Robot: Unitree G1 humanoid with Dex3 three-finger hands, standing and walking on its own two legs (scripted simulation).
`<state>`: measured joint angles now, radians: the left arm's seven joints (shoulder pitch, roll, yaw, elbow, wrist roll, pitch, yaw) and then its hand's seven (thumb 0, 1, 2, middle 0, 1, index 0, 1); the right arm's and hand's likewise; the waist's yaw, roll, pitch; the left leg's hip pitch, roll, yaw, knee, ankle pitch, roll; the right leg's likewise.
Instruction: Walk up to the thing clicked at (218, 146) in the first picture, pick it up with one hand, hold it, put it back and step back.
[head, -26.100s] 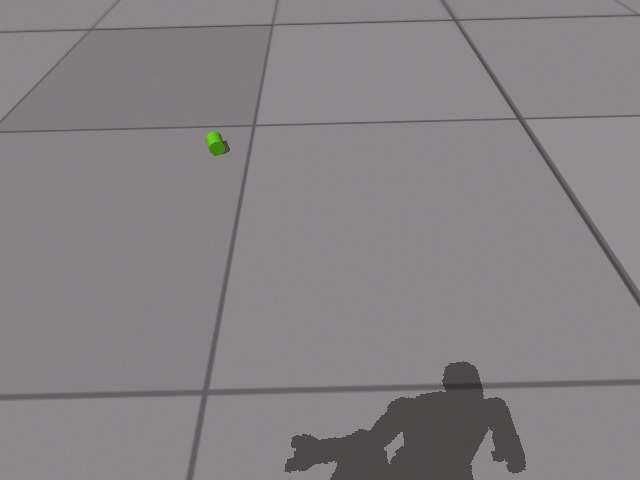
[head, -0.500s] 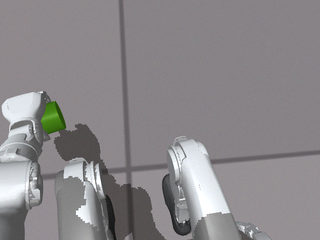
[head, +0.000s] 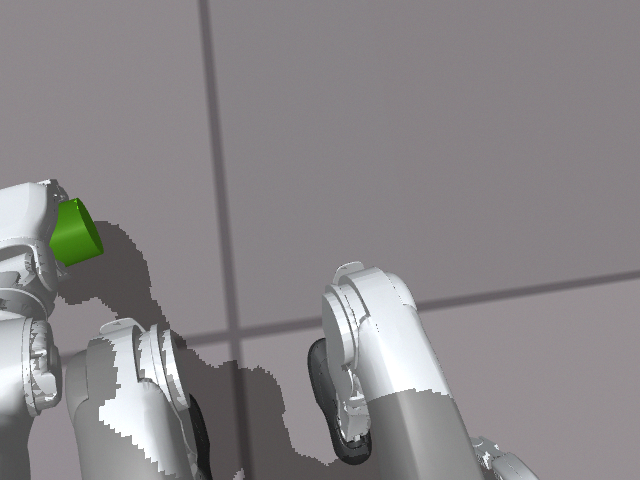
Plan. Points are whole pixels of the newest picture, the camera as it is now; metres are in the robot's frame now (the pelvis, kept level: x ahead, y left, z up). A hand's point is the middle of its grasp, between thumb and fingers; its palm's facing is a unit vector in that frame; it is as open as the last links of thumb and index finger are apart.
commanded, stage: rest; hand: left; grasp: from above
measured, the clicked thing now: (48, 239) +0.44 +0.27 -0.24
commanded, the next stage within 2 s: open in 0.90 s
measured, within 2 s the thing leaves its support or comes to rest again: rests again in 1.38 s
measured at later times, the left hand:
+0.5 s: hand (50, 243) +0.44 +0.27 -0.24, palm faces -0.44 -0.16 -0.89, open 10.7 cm
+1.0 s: hand (50, 240) +0.45 +0.27 -0.25, palm faces -0.42 -0.17 -0.89, open 10.6 cm
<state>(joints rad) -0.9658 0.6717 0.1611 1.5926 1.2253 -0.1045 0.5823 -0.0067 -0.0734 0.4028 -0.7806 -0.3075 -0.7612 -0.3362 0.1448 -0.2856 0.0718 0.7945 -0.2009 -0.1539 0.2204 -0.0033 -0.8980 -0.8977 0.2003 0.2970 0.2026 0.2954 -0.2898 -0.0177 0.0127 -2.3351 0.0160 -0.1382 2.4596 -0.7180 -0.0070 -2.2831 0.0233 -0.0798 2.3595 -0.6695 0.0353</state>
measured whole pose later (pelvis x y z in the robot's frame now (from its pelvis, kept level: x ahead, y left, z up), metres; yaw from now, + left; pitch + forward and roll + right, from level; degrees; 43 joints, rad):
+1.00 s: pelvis -0.01 +0.00 -0.02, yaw -4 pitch +28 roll -12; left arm -1.04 0.86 0.21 1.82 1.26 -0.17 0.70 -0.01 -0.04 0.31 -0.79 -0.31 -0.77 -0.33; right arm 0.12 -0.34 0.18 0.77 -0.26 -0.30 0.34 0.00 -0.90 -0.90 0.20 0.30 0.20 0.30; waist -0.36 -0.07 0.13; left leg -2.35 0.02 -0.22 2.56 -0.72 -0.01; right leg -2.27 0.05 -0.14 2.39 -0.64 0.05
